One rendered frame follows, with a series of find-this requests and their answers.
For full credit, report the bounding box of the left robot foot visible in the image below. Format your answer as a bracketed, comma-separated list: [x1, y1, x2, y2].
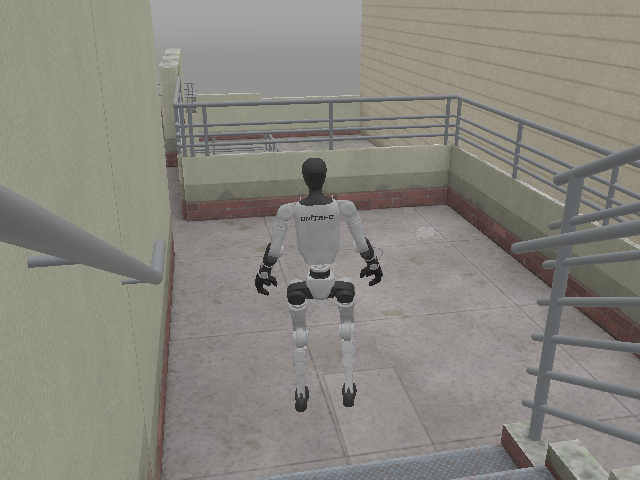
[295, 386, 309, 412]

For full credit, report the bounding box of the robot left upper arm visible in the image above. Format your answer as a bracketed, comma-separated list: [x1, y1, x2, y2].
[268, 202, 296, 258]

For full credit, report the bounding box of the robot left forearm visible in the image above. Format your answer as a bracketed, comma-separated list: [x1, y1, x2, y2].
[258, 242, 278, 279]

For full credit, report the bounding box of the robot right upper arm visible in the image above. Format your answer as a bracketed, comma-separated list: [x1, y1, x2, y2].
[337, 200, 369, 253]

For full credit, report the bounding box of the robot right hand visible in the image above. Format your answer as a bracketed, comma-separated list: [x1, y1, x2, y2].
[360, 265, 383, 286]

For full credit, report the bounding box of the robot right forearm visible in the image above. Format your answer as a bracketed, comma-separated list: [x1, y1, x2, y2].
[360, 237, 380, 270]

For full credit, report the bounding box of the robot left hand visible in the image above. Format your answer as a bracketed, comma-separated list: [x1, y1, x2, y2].
[255, 273, 277, 296]

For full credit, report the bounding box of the robot right shin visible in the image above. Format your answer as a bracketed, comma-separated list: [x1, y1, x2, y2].
[341, 323, 355, 394]

